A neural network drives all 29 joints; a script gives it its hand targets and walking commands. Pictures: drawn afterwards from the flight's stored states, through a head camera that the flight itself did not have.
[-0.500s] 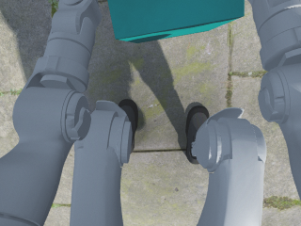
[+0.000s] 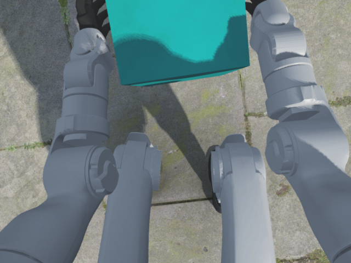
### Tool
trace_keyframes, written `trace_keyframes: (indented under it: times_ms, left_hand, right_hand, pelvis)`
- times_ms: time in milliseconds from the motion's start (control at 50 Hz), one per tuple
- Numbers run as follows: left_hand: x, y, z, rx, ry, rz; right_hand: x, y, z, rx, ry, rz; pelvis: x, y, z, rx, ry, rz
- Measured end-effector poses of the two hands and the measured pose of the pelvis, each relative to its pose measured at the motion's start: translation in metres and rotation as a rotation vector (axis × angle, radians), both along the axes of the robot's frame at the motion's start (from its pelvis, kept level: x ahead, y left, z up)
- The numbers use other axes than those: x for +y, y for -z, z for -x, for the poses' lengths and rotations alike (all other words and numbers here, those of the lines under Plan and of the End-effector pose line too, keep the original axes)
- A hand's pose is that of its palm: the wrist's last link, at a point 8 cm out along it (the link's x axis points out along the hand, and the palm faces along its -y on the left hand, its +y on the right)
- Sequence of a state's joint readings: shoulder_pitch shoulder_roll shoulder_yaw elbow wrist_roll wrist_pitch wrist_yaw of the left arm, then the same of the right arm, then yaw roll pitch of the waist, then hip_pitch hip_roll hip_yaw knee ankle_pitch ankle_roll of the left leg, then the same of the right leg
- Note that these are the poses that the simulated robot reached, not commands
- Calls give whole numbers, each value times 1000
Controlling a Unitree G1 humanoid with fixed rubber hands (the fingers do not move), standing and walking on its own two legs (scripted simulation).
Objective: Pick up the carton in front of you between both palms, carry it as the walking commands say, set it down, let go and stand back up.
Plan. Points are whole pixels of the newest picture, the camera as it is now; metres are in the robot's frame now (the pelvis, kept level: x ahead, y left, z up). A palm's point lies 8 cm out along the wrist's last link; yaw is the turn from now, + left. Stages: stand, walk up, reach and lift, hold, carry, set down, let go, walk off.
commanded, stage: reach and lift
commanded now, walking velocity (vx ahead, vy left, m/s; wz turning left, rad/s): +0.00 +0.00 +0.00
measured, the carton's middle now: (177, 31) +0.54 +0.01 -0.18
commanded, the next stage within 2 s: none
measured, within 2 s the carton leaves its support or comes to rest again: neither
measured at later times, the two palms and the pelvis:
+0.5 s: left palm (26, 11) +0.48 +0.15 +0.06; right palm out of the picture +0.50 -0.15 +0.06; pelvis -0.01 +0.01 +0.12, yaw -2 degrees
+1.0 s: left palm out of the picture +0.44 +0.15 +0.22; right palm out of the picture +0.44 -0.15 +0.22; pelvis +0.04 +0.00 +0.26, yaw -2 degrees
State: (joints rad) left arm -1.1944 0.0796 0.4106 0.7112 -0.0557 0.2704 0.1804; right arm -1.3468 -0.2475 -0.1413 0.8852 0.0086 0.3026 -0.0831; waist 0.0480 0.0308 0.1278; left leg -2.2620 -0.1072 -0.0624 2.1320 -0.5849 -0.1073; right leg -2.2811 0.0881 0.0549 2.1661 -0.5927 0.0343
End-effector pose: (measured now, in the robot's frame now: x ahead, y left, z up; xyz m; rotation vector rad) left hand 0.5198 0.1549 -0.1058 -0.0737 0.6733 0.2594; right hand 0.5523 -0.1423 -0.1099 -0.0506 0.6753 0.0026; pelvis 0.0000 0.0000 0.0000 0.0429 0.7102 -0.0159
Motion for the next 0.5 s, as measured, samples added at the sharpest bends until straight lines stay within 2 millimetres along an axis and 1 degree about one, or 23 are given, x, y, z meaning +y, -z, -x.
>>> trace_keyframes:
  times_ms: [80,120,180,260,340,500]
  left_hand:
    - [-4,-43,9,-7,9,13]
    - [-4,-61,15,7,16,10]
    - [-3,-83,24,28,25,3]
    - [-1,-106,32,32,29,-2]
    - [0,-127,34,18,35,-1]
    - [-2,-169,38,4,53,-6]
  right_hand:
    - [-4,-48,12,-3,33,-11]
    - [-4,-66,19,10,39,-8]
    - [-4,-89,28,29,38,0]
    - [-2,-113,37,33,39,5]
    - [-1,-133,41,20,47,2]
    - [-4,-172,52,6,71,-7]
  pelvis:
    - [3,-20,5,23,10,3]
    - [4,-33,8,31,14,4]
    - [6,-51,12,39,16,5]
    - [7,-72,16,46,16,8]
    - [7,-87,17,50,12,12]
    - [7,-118,9,44,10,19]
